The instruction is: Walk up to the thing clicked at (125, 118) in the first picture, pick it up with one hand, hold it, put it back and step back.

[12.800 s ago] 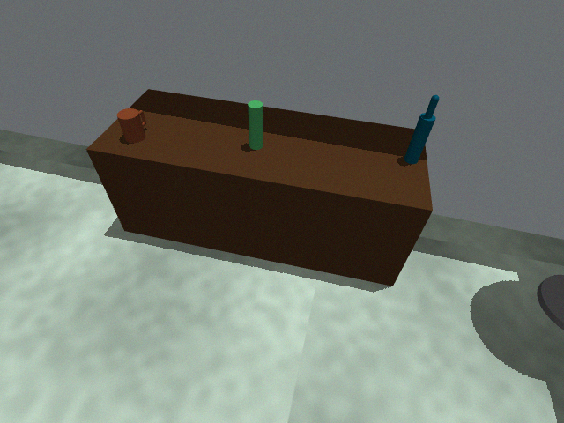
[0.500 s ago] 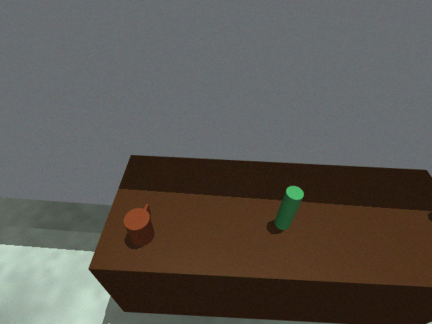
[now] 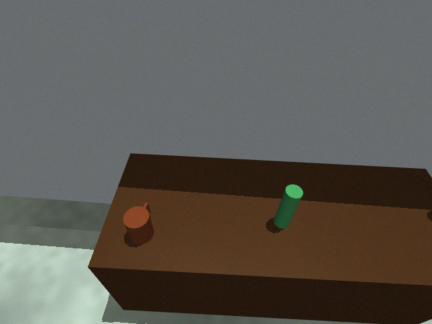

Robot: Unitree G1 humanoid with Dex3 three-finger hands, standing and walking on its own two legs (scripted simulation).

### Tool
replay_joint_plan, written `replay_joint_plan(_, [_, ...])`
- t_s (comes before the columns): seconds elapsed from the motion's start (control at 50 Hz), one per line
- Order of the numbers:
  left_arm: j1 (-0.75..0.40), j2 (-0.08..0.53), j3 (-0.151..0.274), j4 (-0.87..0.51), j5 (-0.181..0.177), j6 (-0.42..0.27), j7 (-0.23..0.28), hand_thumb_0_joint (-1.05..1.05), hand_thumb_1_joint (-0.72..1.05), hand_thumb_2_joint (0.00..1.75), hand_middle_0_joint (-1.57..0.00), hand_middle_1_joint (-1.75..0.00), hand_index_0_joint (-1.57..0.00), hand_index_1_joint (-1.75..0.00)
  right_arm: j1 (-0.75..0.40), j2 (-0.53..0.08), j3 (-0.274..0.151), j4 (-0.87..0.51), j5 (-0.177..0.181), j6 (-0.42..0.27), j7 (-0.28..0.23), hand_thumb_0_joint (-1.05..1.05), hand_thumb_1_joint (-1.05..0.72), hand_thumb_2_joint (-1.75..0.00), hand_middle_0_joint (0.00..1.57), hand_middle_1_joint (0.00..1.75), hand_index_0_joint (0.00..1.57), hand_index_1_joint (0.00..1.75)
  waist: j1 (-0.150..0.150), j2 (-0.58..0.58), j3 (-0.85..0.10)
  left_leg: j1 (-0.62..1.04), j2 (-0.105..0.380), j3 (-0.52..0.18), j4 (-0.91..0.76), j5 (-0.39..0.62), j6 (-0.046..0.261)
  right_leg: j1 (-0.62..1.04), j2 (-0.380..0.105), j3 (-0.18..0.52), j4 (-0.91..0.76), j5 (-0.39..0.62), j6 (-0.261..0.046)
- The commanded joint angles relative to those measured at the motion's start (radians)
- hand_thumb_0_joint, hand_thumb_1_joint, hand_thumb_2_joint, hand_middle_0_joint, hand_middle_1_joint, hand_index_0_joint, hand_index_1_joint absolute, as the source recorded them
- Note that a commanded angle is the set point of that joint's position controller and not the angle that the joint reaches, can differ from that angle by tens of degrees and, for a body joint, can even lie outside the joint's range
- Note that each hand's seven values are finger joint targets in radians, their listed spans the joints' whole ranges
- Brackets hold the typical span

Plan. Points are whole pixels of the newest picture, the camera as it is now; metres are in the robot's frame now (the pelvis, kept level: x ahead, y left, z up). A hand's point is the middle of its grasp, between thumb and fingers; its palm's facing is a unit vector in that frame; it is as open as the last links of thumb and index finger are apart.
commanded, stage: go down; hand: left
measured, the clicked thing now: (141, 221) +0.49 +0.23 -0.26
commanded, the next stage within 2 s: none
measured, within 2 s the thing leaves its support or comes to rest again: neither
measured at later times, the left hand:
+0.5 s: hand out of the picture +0.14 +0.26 -0.15, palm faces +0.03 -0.95 -0.32, open 15.2 cm
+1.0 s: hand out of the picture +0.17 +0.27 -0.14, palm faces +0.06 -0.94 -0.32, open 17.3 cm
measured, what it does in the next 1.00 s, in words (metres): stands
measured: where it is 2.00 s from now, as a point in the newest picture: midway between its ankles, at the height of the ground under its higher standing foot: outside the picture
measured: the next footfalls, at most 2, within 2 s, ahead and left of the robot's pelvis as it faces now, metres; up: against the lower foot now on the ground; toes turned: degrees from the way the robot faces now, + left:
none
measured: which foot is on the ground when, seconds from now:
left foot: down 0.00-1.00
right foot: down 0.00-1.00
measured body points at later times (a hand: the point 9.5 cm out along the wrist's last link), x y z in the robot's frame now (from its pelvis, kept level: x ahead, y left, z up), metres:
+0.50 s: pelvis +0.00 +0.01 -0.03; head +0.04 +0.01 +0.42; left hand +0.14 +0.31 -0.13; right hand +0.16 -0.28 -0.12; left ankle +0.00 +0.14 -0.75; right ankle +0.01 -0.13 -0.75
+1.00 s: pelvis +0.02 +0.01 -0.05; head +0.06 +0.01 +0.40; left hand +0.16 +0.32 -0.11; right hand +0.19 -0.27 -0.12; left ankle +0.00 +0.14 -0.75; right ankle +0.01 -0.13 -0.75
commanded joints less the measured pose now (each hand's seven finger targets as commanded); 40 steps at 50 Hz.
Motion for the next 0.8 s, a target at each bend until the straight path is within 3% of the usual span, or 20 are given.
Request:
replay_joint_plan(0.0, [-0.038, 0.216, 0.044, -0.057, -0.004, -0.021, 0.016, 0.0, 0.9, 0.9, -0.2, -0.3, -0.2, -0.3, -0.04, -0.212, -0.04, -0.056, 0.0, -0.018, -0.011, 0.0, -0.9, -0.9, 0.2, 0.3, 0.2, 0.3, 0.002, 0.012, -0.059, 0.012, 0.094, -0.067, -0.062, 0.092, 0.044, -0.012, -0.104, 0.068, -0.048, 0.094, -0.042])
replay_joint_plan(0.02, [-0.037, 0.211, 0.043, -0.058, -0.003, -0.02, 0.015, 0.0, 0.82, 0.82, -0.14, -0.22, -0.16, -0.22, -0.034, -0.213, -0.04, -0.057, 0.0, -0.018, -0.01, 0.0, -0.82, -0.82, 0.12, 0.22, 0.12, 0.22, 0.001, 0.018, -0.054, -0.002, 0.091, -0.062, -0.062, 0.083, 0.046, -0.007, -0.103, 0.067, -0.052, 0.097, -0.041])
replay_joint_plan(0.04, [-0.388, 0.0, 0.005, -0.409, -0.08, -0.103, 0.022, 0.0, 0.74, 0.74, -0.06, -0.14, -0.08, -0.14, -0.385, -0.021, 0.008, -0.408, 0.104, -0.148, -0.025, 0.0, -0.74, -0.74, 0.04, 0.14, 0.05, 0.14, -0.031, 0.042, -0.104, -0.142, -0.044, 0.047, 0.047, 0.008, 0.031, -0.104, 0.005, -0.052, 0.024, -0.004, -0.021])
replay_joint_plan(0.06, [-0.383, 0.104, 0.042, -0.434, -0.079, -0.101, 0.04, 0.0, 0.66, 0.66, -0.02, -0.06, 0.0, -0.06, -0.342, -0.091, -0.005, -0.47, 0.096, -0.177, -0.035, 0.0, -0.66, -0.66, 0.04, 0.06, 0.05, 0.06, -0.021, 0.019, -0.096, -0.117, -0.042, 0.051, 0.04, -0.044, 0.032, -0.079, -0.002, -0.044, 0.005, -0.06, -0.019])
replay_joint_plan(0.08, [-0.268, 0.202, 0.09, -0.293, -0.073, -0.061, 0.056, 0.0, 0.58, 0.58, -0.02, -0.02, -0.01, -0.04, -0.244, -0.176, -0.057, -0.322, 0.092, -0.166, -0.055, 0.0, -0.58, -0.58, 0.04, 0.05, 0.05, 0.05, -0.024, 0.03, -0.052, -0.136, -0.041, 0.051, 0.033, -0.096, 0.028, -0.109, 0.003, -0.048, 0.005, -0.111, -0.022])
replay_joint_plan(0.12, [-0.125, 0.181, 0.102, -0.186, -0.061, 0.013, 0.042, 0.0, 0.42, 0.42, -0.02, -0.01, 0.0, -0.04, -0.207, -0.177, -0.101, -0.257, 0.094, -0.144, -0.063, 0.0, -0.42, -0.42, 0.04, 0.05, 0.05, 0.05, -0.003, 0.013, -0.073, -0.18, -0.037, 0.049, 0.097, -0.027, 0.024, -0.126, 0.016, -0.054, 0.065, -0.049, -0.028])
replay_joint_plan(0.16, [-0.233, 0.205, 0.099, -0.268, -0.044, 0.021, 0.044, 0.0, 0.31, 0.28, -0.02, -0.01, 0.0, -0.03, -0.235, -0.179, -0.113, -0.332, 0.09, -0.173, -0.074, 0.0, -0.26, -0.26, 0.04, 0.05, 0.05, 0.05, 0.0, -0.002, -0.237, -0.176, -0.035, 0.033, 0.144, 0.053, 0.029, -0.089, 0.019, -0.052, 0.125, 0.048, -0.023])
replay_joint_plan(0.2, [-0.148, 0.234, 0.157, -0.203, -0.01, 0.074, 0.034, 0.0, 0.18, 0.24, -0.04, -0.01, -0.02, -0.04, -0.074, -0.177, -0.152, -0.276, 0.065, -0.154, -0.068, 0.0, -0.11, -0.22, 0.05, 0.05, 0.05, 0.05, -0.003, 0.029, -0.218, -0.232, -0.041, 0.026, 0.178, 0.058, 0.031, -0.158, 0.03, -0.061, 0.165, 0.053, -0.03])
replay_joint_plan(0.22, [-0.07, 0.202, 0.175, -0.174, 0.009, 0.105, 0.019, 0.0, 0.1, 0.21, -0.05, -0.02, -0.03, -0.04, 0.004, -0.162, -0.183, -0.271, 0.047, -0.145, -0.053, 0.0, -0.05, -0.2, 0.05, 0.05, 0.05, 0.05, 0.002, 0.032, -0.214, -0.252, -0.046, 0.028, 0.194, 0.064, 0.03, -0.181, 0.031, -0.06, 0.181, 0.056, -0.032])
replay_joint_plan(0.26, [-0.076, 0.178, 0.162, -0.327, 0.005, 0.149, -0.001, 0.0, 0.01, 0.15, -0.06, -0.02, -0.05, -0.03, 0.03, -0.173, -0.198, -0.395, 0.051, -0.143, -0.044, 0.0, 0.03, -0.17, 0.05, 0.05, 0.05, 0.05, -0.021, 0.02, -0.348, -0.171, -0.051, 0.03, 0.191, 0.111, 0.031, -0.133, 0.036, -0.063, 0.178, 0.098, -0.026])
replay_joint_plan(0.3, [-0.101, 0.203, 0.174, -0.416, 0.002, 0.211, -0.011, 0.0, -0.07, 0.13, -0.06, -0.02, -0.05, -0.03, -0.005, -0.145, -0.179, -0.455, 0.064, -0.129, -0.038, 0.0, 0.12, -0.15, 0.05, 0.05, 0.05, 0.05, -0.015, 0.012, -0.298, -0.195, -0.055, 0.027, 0.17, 0.095, 0.031, -0.159, 0.027, -0.065, 0.157, 0.077, -0.022])
replay_joint_plan(0.36, [-0.112, 0.131, 0.132, -0.449, -0.003, 0.268, -0.049, 0.0, -0.23, 0.11, -0.07, -0.04, -0.06, -0.05, -0.042, -0.065, -0.135, -0.472, 0.073, -0.115, -0.021, 0.0, 0.25, -0.11, 0.05, 0.05, 0.05, 0.05, -0.013, 0.001, -0.212, -0.28, -0.053, 0.027, 0.208, 0.015, 0.034, -0.256, 0.026, -0.07, 0.19, -0.01, -0.023])
replay_joint_plan(0.42, [-0.135, 0.198, 0.177, -0.555, 0.014, 0.281, -0.057, 0.0, -0.37, 0.1, -0.07, -0.05, -0.05, -0.06, -0.02, -0.109, -0.179, -0.511, 0.061, -0.118, -0.022, 0.0, 0.35, -0.09, 0.05, 0.05, 0.05, 0.05, -0.011, 0.027, -0.223, -0.312, -0.051, 0.027, 0.222, -0.054, 0.036, -0.289, 0.023, -0.066, 0.209, -0.073, -0.025])
replay_joint_plan(0.44, [-0.114, 0.181, 0.171, -0.574, 0.014, 0.282, -0.061, 0.0, -0.43, 0.09, -0.07, -0.05, -0.06, -0.07, -0.008, -0.105, -0.179, -0.516, 0.058, -0.119, -0.023, 0.0, 0.38, -0.08, 0.05, 0.05, 0.05, 0.05, -0.016, 0.034, -0.231, -0.31, -0.048, 0.025, 0.228, -0.055, 0.037, -0.29, 0.022, -0.065, 0.215, -0.072, -0.024])
replay_joint_plan(0.52, [-0.099, 0.199, 0.199, -0.699, 0.025, 0.277, -0.049, 0.0, -0.52, 0.07, -0.07, -0.05, -0.06, -0.06, -0.047, -0.147, -0.212, -0.618, 0.043, -0.144, -0.042, 0.0, 0.45, -0.06, 0.05, 0.05, 0.05, 0.05, -0.01, 0.026, -0.314, -0.292, -0.041, 0.009, 0.266, 0.026, 0.034, -0.265, 0.019, -0.063, 0.262, -0.003, -0.021])
replay_joint_plan(0.58, [-0.059, 0.195, 0.218, -0.735, 0.029, 0.276, -0.034, 0.0, -0.58, 0.06, -0.08, -0.05, -0.06, -0.07, -0.04, -0.084, -0.176, -0.605, 0.036, -0.158, -0.055, 0.0, 0.48, -0.06, 0.05, 0.05, 0.05, 0.05, 0.008, 0.056, -0.336, -0.288, -0.035, -0.001, 0.301, 0.091, 0.024, -0.27, 0.015, -0.064, 0.305, 0.039, -0.024])
replay_joint_plan(0.6, [-0.032, 0.173, 0.207, -0.733, 0.026, 0.281, -0.029, 0.0, -0.57, 0.06, -0.07, -0.05, -0.06, -0.07, -0.022, -0.106, -0.199, -0.605, 0.031, -0.161, -0.061, 0.0, 0.48, -0.06, 0.05, 0.05, 0.05, 0.05, -0.008, 0.047, -0.33, -0.294, -0.034, -0.001, 0.308, 0.089, 0.024, -0.277, 0.015, -0.065, 0.312, 0.041, -0.023])
replay_joint_plan(0.72, [0.07, 0.162, 0.216, -0.782, 0.012, 0.337, -0.039, 0.0, -0.55, 0.06, -0.07, -0.05, -0.06, -0.06, 0.06, -0.097, -0.202, -0.663, 0.032, -0.156, -0.076, 0.0, 0.51, -0.05, 0.05, 0.05, 0.05, 0.05, -0.011, 0.046, -0.349, -0.305, -0.031, -0.003, 0.348, 0.17, 0.017, -0.286, 0.017, -0.076, 0.355, 0.103, -0.023])
replay_joint_plan(0.74, [0.065, 0.147, 0.204, -0.809, 0.008, 0.345, -0.047, 0.0, -0.52, 0.06, -0.07, -0.04, -0.06, -0.05, 0.121, -0.025, -0.156, -0.593, 0.034, -0.145, -0.069, 0.0, 0.51, -0.05, 0.05, 0.05, 0.05, 0.05, 0.0, 0.064, -0.321, -0.314, -0.034, -0.002, 0.356, 0.173, 0.016, -0.309, 0.015, -0.075, 0.36, 0.102, -0.023])
replay_joint_plan(0.78, [0.066, 0.19, 0.238, -0.829, 0.005, 0.364, -0.052, 0.0, -0.54, 0.05, -0.07, -0.04, -0.06, -0.05, 0.086, -0.075, -0.187, -0.68, 0.037, -0.148, -0.071, 0.0, 0.52, -0.05, 0.05, 0.05, 0.05, 0.05, -0.01, 0.018, -0.319, -0.338, -0.041, 0.003, 0.371, 0.158, 0.023, -0.305, 0.013, -0.077, 0.358, 0.11, -0.016])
